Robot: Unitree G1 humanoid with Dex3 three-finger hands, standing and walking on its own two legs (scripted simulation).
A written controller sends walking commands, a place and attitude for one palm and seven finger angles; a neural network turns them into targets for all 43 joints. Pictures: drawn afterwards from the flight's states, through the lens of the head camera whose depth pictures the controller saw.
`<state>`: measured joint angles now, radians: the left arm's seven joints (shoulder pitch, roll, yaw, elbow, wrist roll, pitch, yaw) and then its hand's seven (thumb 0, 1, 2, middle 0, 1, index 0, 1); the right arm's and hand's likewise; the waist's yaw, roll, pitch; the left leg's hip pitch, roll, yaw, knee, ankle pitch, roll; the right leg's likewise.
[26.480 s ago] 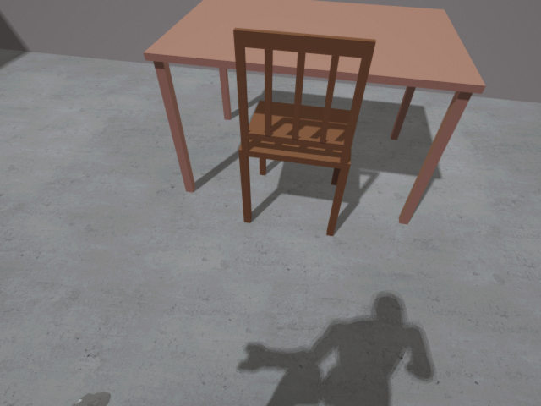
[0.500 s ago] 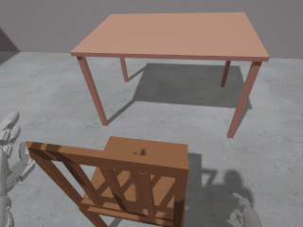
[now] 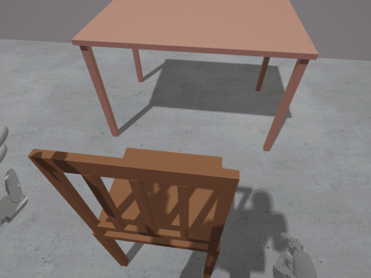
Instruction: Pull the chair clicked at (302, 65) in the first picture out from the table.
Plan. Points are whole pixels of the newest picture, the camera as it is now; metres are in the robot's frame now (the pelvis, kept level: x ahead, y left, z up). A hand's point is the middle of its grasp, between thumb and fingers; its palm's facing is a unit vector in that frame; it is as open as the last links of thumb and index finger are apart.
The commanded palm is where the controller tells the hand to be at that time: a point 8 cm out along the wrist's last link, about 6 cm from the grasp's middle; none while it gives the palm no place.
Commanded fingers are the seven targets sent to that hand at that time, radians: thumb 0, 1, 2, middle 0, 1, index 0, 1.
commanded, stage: step back with the hand held close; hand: left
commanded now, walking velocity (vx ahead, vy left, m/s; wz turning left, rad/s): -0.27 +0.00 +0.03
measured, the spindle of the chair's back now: (145, 208) +0.30 +0.14 -0.08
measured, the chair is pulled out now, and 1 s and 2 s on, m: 0.69 0.69 0.69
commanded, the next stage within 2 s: stop stepping back and stand still in 1.28 s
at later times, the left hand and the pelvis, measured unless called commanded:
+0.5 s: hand (4, 222) +0.15 +0.27 +0.16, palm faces +0.50 -0.71 -0.50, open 7.4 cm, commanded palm +0.09 +0.30 +0.18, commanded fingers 0.00 0.90 0.90 -0.20 -0.30 -0.20 -0.30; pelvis -0.04 +0.00 -0.01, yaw +2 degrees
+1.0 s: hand out of the picture +0.13 +0.27 +0.17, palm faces +0.46 -0.75 -0.47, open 7.4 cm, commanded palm +0.06 +0.31 +0.18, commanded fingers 0.00 0.90 0.90 -0.20 -0.30 -0.20 -0.30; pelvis -0.06 +0.00 -0.01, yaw +4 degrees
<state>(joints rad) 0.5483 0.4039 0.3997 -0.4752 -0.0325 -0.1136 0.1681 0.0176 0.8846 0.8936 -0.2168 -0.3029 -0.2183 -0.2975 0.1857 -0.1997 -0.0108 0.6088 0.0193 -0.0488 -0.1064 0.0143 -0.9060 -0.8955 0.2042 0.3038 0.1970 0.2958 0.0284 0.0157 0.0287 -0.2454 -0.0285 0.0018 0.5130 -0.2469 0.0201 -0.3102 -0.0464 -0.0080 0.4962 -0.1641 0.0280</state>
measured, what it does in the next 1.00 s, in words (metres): shifts its weight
